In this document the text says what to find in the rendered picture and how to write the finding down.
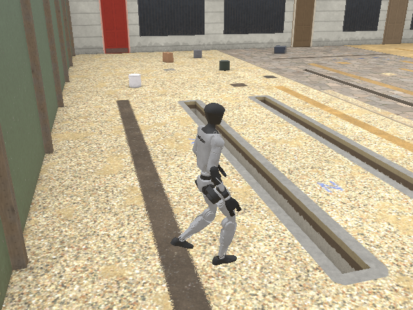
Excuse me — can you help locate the right robot foot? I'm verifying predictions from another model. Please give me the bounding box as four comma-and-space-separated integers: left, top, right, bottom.
212, 255, 237, 265

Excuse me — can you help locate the right robot forearm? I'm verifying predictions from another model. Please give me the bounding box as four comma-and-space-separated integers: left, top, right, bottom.
210, 166, 231, 201

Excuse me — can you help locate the right robot upper arm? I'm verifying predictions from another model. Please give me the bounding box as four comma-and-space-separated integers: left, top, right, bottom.
206, 135, 225, 174

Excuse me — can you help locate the right robot hand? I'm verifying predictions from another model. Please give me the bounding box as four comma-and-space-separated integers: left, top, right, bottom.
225, 197, 241, 217

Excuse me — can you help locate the right robot thigh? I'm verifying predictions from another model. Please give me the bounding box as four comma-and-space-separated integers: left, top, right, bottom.
205, 186, 236, 229

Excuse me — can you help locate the left robot upper arm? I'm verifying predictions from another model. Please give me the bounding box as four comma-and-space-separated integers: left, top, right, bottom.
192, 125, 205, 155

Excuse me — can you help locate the left robot hand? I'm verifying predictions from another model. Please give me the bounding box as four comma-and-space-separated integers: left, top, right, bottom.
218, 165, 227, 177

